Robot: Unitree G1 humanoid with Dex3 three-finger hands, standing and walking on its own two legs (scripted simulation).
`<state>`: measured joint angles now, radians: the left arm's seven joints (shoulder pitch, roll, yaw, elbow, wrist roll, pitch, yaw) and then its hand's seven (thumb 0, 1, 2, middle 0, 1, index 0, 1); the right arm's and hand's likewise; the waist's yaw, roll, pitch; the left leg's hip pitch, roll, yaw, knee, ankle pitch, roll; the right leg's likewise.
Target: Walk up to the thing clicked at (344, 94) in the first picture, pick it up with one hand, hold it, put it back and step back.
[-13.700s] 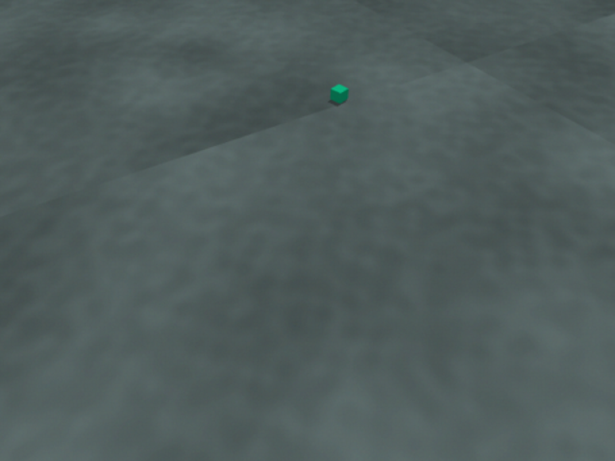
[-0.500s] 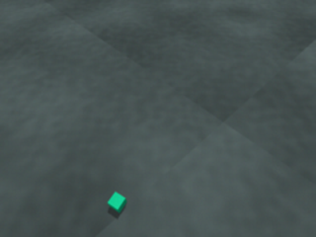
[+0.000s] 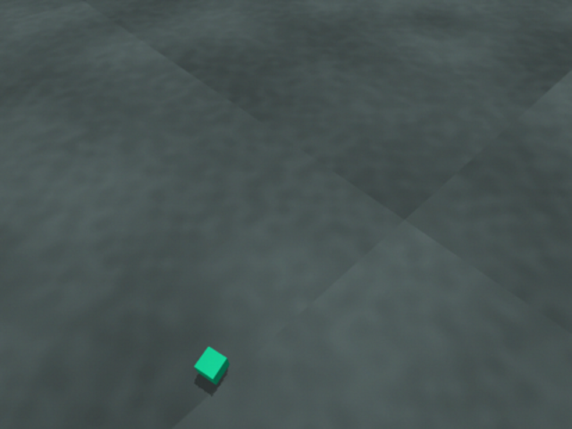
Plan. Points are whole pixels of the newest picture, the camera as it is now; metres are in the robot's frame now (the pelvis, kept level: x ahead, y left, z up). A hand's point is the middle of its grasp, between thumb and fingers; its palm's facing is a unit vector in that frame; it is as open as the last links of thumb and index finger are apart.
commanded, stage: stand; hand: left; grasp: from above
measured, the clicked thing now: (212, 365) +0.43 +0.25 -0.75
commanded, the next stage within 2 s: rise first in 0.32 s
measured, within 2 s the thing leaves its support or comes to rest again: neither
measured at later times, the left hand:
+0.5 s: hand out of the picture +0.09 +0.25 -0.16, palm faces +0.01 -0.94 -0.34, open 7.5 cm
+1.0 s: hand out of the picture +0.13 +0.27 -0.22, palm faces -0.09 -0.85 -0.52, open 13.1 cm
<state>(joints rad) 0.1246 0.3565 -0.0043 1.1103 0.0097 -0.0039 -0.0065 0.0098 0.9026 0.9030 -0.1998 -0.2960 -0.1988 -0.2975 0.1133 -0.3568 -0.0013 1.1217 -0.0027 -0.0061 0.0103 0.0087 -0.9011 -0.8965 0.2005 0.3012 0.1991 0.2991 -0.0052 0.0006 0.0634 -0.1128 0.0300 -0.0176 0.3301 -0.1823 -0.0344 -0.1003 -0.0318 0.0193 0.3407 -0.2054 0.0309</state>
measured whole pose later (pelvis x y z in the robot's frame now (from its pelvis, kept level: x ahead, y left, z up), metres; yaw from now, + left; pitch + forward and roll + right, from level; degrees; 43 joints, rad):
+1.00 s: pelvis -0.01 +0.01 -0.06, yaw +0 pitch +13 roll -1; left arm 0.07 0.27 0.15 0.76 0.27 0.23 0.12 0.00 -0.36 0.88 -0.24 -0.88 -0.23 -0.89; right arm 0.22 -0.24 -0.04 0.64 0.01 -0.09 -0.01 0.01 -0.95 -0.91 0.20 0.30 0.20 0.30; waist -0.01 0.00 -0.07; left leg -0.74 0.03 -0.03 0.95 -0.44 -0.03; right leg -0.71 -0.03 0.03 0.92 -0.45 0.04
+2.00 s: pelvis -0.10 +0.00 -0.32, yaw -3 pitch +34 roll -4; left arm -0.81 0.38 0.22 1.31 0.58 0.47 0.70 0.01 -0.44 0.97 -0.23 -0.88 -0.20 -0.92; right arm 0.05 -0.24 0.00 0.84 -0.12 -0.20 0.09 0.01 -0.90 -0.90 0.20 0.30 0.20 0.30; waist -0.11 0.02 -0.18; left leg -1.95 0.02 -0.12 1.98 -0.62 -0.07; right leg -1.91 0.02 0.01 1.95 -0.64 0.05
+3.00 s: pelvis -0.10 +0.00 -0.45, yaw -7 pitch +34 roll -6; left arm -1.16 0.67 0.43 1.70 0.69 0.40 0.65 0.00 -0.50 0.99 -0.16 -0.95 -0.14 -0.97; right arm 0.14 -0.32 0.05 0.89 -0.16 -0.27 0.28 0.01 -0.91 -0.90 0.19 0.30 0.19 0.30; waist -0.23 0.03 -0.01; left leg -2.30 0.00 -0.18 2.39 -0.68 -0.07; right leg -2.25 0.07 0.00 2.32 -0.67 0.08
